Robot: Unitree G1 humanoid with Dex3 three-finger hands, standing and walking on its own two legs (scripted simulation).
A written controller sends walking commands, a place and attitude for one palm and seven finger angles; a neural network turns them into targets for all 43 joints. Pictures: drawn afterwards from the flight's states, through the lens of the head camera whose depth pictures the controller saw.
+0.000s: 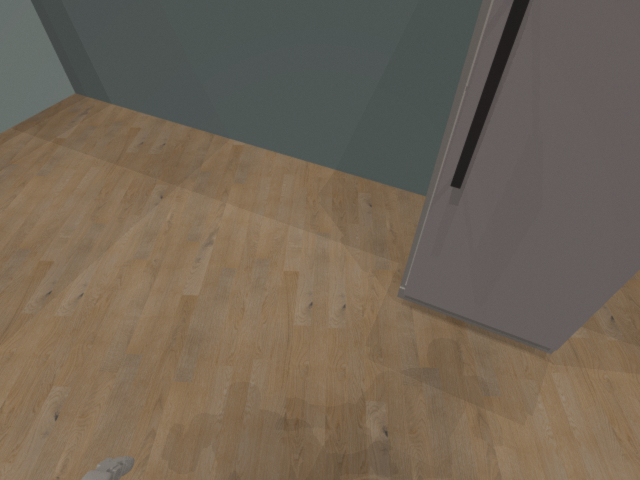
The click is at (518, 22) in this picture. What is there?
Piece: fridge door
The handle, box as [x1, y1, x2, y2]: [450, 0, 529, 188]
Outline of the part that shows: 529,0 513,1 450,185 459,188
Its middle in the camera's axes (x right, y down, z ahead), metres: +0.34 -0.29 +0.77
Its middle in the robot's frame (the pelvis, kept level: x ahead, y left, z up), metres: +0.80 -0.30 +0.11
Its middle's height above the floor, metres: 0.88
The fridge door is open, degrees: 0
